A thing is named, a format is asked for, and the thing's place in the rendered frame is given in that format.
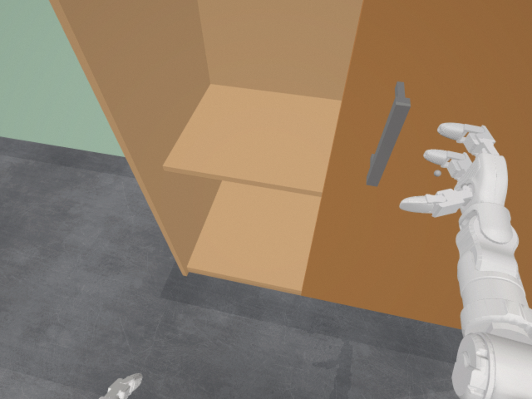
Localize robot right forearm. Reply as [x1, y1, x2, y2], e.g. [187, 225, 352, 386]
[456, 203, 532, 345]

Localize wardrobe door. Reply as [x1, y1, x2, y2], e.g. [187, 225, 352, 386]
[301, 0, 532, 329]

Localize left robot hand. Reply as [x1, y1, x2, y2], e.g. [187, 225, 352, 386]
[99, 373, 142, 399]

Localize handle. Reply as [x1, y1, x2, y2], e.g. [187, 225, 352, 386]
[367, 81, 411, 187]

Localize right robot upper arm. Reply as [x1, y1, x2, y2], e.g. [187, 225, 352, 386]
[452, 332, 532, 399]

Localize right robot hand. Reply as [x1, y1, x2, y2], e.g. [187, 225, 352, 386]
[399, 123, 508, 218]

